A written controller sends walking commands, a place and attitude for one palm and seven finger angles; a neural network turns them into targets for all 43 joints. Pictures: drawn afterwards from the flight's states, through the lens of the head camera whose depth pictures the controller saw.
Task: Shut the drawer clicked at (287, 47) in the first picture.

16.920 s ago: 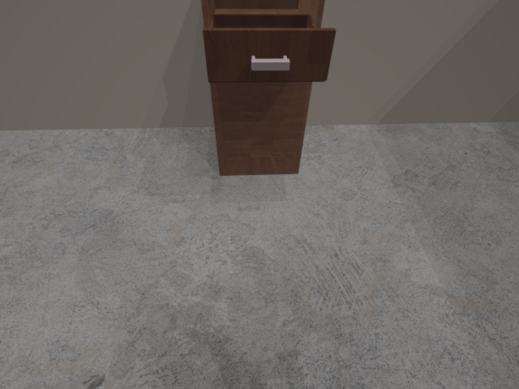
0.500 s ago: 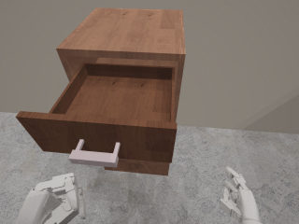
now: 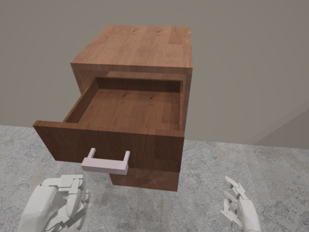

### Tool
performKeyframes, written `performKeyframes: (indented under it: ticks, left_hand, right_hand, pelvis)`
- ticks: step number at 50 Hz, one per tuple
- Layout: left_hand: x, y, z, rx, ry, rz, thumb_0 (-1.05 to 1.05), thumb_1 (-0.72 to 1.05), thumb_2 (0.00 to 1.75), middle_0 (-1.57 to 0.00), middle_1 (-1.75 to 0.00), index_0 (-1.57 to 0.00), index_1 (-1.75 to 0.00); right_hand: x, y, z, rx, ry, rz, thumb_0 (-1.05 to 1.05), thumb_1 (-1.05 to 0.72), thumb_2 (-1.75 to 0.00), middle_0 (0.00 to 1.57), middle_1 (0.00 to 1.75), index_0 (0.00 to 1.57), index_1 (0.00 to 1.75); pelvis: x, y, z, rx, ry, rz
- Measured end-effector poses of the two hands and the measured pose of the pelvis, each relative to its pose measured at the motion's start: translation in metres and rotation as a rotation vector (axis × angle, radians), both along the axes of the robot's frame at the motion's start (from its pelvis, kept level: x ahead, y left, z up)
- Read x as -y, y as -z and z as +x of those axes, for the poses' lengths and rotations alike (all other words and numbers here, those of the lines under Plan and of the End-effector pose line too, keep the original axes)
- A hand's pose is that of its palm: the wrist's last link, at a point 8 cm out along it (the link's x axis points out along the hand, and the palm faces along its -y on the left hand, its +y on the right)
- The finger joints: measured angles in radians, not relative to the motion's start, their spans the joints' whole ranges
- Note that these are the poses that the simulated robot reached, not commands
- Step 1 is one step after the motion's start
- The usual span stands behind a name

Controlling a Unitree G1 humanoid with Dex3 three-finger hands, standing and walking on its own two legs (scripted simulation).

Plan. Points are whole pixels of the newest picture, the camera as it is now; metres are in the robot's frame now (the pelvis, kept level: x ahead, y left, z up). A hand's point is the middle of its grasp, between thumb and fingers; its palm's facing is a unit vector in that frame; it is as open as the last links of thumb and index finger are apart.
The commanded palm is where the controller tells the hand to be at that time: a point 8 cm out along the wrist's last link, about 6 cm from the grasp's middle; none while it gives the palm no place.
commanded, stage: raise the hand and make a fist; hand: left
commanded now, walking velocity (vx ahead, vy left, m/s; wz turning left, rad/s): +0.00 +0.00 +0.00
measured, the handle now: (107, 159) +0.29 +0.17 +0.06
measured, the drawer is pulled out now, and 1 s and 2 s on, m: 0.29 0.29 0.29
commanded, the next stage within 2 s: bring the fist close to the handle in 0.22 s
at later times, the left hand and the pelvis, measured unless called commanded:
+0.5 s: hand (88, 205) +0.14 +0.14 +0.13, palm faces +0.02 -0.99 -0.11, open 3.3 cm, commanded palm +0.08 +0.19 +0.14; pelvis +0.01 -0.03 +0.00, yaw +0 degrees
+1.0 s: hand (99, 196) +0.18 +0.14 +0.09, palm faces +0.01 -1.00 -0.06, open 3.3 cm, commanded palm +0.14 +0.20 +0.09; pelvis +0.02 -0.02 -0.01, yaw +1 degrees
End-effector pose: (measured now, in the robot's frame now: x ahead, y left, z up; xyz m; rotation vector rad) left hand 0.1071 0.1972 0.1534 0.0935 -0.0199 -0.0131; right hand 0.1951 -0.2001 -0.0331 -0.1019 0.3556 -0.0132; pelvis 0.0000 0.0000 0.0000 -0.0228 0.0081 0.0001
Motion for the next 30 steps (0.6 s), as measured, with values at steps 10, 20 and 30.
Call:
performKeyframes:
  ticks: [10,20,30]
  left_hand:
    - [0.001,-0.005,-0.004,0.018,-0.02,0.037,0.02,0.9,0.9,-1.4,-1.6,-1.4,-1.6]
    - [0.008,0.002,0.004,-0.009,-0.008,0.029,0.02,0.9,0.9,-1.4,-1.6,-1.4,-1.6]
    - [0.001,0.027,0.016,-0.063,-0.054,-0.001,0.02,0.9,0.9,-1.4,-1.6,-1.4,-1.6]
  right_hand:
    - [0.024,0.001,-0.004,0.008,0.034,-0.021,0.02,-0.9,-0.9,0.2,0.3,0.2,0.3]
    - [0.034,0.003,0.004,0.017,0.039,-0.015,0.02,-0.9,-0.9,0.2,0.3,0.2,0.3]
    - [0.043,0.011,0.01,-0.024,0.034,-0.04,0.01,-0.9,-0.9,0.2,0.3,0.2,0.3]
  pelvis:
    - [0.012,-0.001,0.002,0.005,-0.003,0.0]
    - [0.022,-0.003,0.007,0.0,-0.006,0.003]
    - [0.028,-0.001,0.013,-0.03,-0.011,0.009]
